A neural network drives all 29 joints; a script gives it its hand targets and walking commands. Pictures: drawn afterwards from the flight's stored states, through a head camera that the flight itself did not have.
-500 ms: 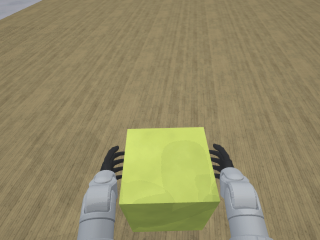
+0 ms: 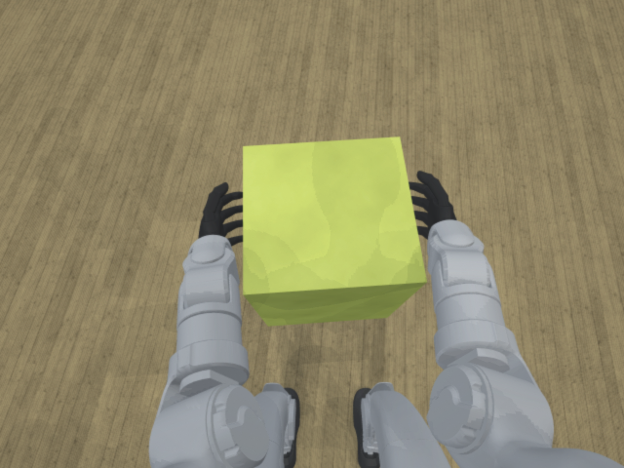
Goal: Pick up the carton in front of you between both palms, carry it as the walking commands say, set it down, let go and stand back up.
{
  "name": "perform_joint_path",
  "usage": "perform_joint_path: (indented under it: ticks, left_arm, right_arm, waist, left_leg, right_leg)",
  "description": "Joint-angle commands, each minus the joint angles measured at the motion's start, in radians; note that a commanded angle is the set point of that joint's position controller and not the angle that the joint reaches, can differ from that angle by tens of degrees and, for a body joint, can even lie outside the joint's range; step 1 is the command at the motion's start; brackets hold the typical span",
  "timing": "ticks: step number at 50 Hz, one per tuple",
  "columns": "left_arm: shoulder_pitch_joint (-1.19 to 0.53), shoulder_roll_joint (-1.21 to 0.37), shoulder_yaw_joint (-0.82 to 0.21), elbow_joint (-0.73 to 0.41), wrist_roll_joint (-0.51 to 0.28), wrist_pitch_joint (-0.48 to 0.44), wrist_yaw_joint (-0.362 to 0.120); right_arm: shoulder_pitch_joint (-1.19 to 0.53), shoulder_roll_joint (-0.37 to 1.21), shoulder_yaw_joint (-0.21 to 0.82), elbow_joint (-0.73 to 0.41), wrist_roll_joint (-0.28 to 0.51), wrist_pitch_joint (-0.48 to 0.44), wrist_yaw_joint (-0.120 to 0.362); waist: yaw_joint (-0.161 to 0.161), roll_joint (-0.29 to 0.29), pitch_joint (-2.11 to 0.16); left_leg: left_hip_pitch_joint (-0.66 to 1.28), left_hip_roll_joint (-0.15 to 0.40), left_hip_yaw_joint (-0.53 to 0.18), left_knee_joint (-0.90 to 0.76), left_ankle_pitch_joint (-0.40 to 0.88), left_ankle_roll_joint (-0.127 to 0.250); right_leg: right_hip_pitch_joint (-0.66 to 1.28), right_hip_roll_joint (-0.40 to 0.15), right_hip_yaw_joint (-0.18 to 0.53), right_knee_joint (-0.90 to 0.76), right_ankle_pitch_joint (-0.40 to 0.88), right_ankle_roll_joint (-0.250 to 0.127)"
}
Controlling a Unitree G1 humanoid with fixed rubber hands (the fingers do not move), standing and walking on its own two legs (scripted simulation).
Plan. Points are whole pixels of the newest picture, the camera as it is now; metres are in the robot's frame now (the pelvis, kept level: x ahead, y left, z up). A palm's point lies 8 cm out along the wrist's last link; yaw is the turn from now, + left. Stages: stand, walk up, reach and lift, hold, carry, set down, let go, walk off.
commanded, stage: set down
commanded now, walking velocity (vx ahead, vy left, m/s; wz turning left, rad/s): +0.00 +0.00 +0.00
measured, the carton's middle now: (325, 244) +0.41 +0.01 -0.11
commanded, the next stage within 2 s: none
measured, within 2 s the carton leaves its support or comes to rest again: rests again in 1.86 s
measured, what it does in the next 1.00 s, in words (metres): lowers itself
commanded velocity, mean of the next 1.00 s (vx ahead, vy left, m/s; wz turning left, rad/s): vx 0.00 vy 0.00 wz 0.00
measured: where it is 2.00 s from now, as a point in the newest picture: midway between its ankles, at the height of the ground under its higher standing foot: (325, 444)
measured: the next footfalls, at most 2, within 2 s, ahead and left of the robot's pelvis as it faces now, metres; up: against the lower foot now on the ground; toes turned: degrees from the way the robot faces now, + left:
none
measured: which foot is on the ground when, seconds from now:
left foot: down 0.00-1.00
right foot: down 0.00-1.00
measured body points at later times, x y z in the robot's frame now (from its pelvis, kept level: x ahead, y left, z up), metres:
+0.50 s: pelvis +0.01 -0.01 -0.12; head +0.27 -0.03 +0.24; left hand +0.46 +0.15 -0.21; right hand +0.48 -0.16 -0.21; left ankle +0.07 +0.12 -0.70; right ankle +0.07 -0.11 -0.70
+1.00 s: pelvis -0.02 -0.01 -0.25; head +0.31 -0.03 +0.05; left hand +0.49 +0.14 -0.37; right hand +0.53 -0.17 -0.37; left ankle +0.07 +0.12 -0.70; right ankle +0.07 -0.11 -0.70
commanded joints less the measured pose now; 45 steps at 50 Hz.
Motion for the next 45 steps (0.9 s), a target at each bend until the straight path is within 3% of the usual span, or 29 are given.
perform_joint_path:
  ticks: [1, 5, 8, 10, 17, 22, 27, 33, 45]
  left_arm:
    - [-0.475, -0.681, -0.409, 0.064, -0.153, -0.122, -0.137]
    - [-0.569, -0.8, -0.62, -0.006, -0.255, -0.2, -0.151]
    - [-0.609, -0.821, -0.757, -0.104, -0.332, -0.202, -0.154]
    - [-0.598, -0.833, -0.803, -0.133, -0.359, -0.183, -0.153]
    - [-0.571, -0.86, -0.715, -0.037, -0.324, -0.084, -0.201]
    - [-0.629, -0.836, -0.649, 0.017, -0.318, -0.073, -0.212]
    - [-0.733, -0.804, -0.654, 0.019, -0.349, -0.091, -0.197]
    - [-0.821, -0.766, -0.638, 0.019, -0.367, -0.098, -0.148]
    - [-1.053, -0.7, -0.591, 0.03, -0.397, -0.079, -0.105]
  right_arm:
    - [-0.433, 0.655, 0.362, 0.051, 0.143, -0.117, 0.136]
    - [-0.527, 0.771, 0.584, -0.046, 0.251, -0.187, 0.158]
    - [-0.588, 0.818, 0.732, -0.15, 0.332, -0.181, 0.166]
    - [-0.58, 0.836, 0.778, -0.173, 0.358, -0.158, 0.168]
    - [-0.512, 0.866, 0.708, -0.047, 0.325, -0.064, 0.2]
    - [-0.565, 0.829, 0.648, 0.006, 0.305, -0.055, 0.202]
    - [-0.628, 0.788, 0.622, 0.035, 0.307, -0.069, 0.171]
    - [-0.769, 0.763, 0.672, 0.008, 0.366, -0.068, 0.155]
    - [-0.952, 0.656, 0.619, 0.094, 0.377, -0.047, 0.136]
  waist:
    - [-0.015, -0.004, -0.621]
    - [-0.024, -0.019, -0.982]
    - [-0.006, -0.03, -1.315]
    - [-0.001, -0.038, -1.406]
    - [-0.009, -0.029, -1.197]
    - [-0.019, -0.031, -1.146]
    - [-0.038, -0.021, -1.225]
    - [0.007, -0.07, -1.359]
    - [0.002, -0.073, -1.336]
  left_leg:
    - [0.098, -0.113, -0.049, -0.001, 0.083, -0.017]
    - [0.005, -0.124, -0.039, 0.151, 0.245, -0.026]
    - [-0.04, -0.133, -0.035, 0.259, 0.359, -0.032]
    - [-0.115, -0.139, -0.028, 0.305, 0.376, -0.034]
    - [-0.419, -0.149, 0.001, 0.384, 0.201, -0.038]
    - [-0.581, -0.154, 0.005, 0.458, 0.149, -0.035]
    - [-0.741, -0.161, 0.021, 0.545, 0.112, -0.05]
    - [-0.775, -0.168, 0.038, 0.652, 0.107, -0.05]
    - [-0.867, -0.165, 0.067, 0.827, 0.027, -0.056]
  right_leg:
    - [0.042, 0.113, 0.034, -0.004, 0.08, -0.016]
    - [0.02, 0.127, 0.039, 0.139, 0.258, 0.002]
    - [0.042, 0.133, 0.045, 0.254, 0.4, 0.012]
    - [0.019, 0.133, 0.046, 0.304, 0.445, 0.021]
    - [-0.26, 0.131, 0.037, 0.362, 0.268, 0.028]
    - [-0.387, 0.13, 0.04, 0.432, 0.23, 0.022]
    - [-0.401, 0.131, 0.038, 0.527, 0.255, 0.026]
    - [-0.484, 0.143, 0.017, 0.642, 0.226, 0.043]
    - [-0.693, 0.147, -0.018, 0.803, 0.1, 0.037]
